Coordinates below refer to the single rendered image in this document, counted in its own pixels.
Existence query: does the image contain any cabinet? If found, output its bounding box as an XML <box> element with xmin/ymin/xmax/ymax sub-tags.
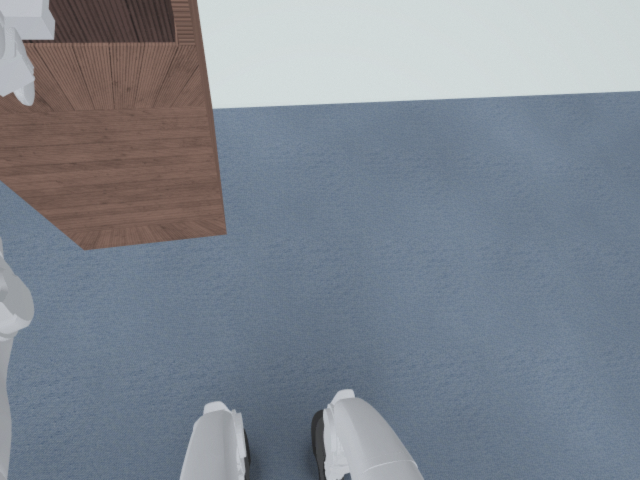
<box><xmin>0</xmin><ymin>0</ymin><xmax>227</xmax><ymax>250</ymax></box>

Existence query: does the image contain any drawer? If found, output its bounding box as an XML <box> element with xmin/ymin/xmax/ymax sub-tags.
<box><xmin>22</xmin><ymin>0</ymin><xmax>175</xmax><ymax>43</ymax></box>

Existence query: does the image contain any robot right thigh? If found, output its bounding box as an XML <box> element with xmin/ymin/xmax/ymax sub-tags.
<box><xmin>323</xmin><ymin>397</ymin><xmax>424</xmax><ymax>480</ymax></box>

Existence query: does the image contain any left robot upper arm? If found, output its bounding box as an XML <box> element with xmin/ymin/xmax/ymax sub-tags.
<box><xmin>0</xmin><ymin>256</ymin><xmax>34</xmax><ymax>480</ymax></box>

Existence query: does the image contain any handle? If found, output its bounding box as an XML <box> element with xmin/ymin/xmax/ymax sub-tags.
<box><xmin>0</xmin><ymin>0</ymin><xmax>55</xmax><ymax>40</ymax></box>

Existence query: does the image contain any right robot foot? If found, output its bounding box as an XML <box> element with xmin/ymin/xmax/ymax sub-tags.
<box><xmin>311</xmin><ymin>410</ymin><xmax>344</xmax><ymax>480</ymax></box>

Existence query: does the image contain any left robot hand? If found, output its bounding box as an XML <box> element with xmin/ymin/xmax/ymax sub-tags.
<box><xmin>0</xmin><ymin>11</ymin><xmax>35</xmax><ymax>106</ymax></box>

